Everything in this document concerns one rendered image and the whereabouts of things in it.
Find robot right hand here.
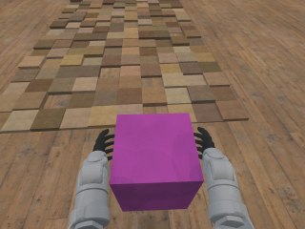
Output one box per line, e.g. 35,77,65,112
193,127,215,159

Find carton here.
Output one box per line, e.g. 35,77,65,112
110,113,204,212

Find robot left hand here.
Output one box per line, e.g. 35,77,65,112
92,129,115,161

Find robot left forearm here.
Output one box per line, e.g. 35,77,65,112
68,151,110,229

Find robot right forearm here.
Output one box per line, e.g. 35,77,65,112
202,148,254,229

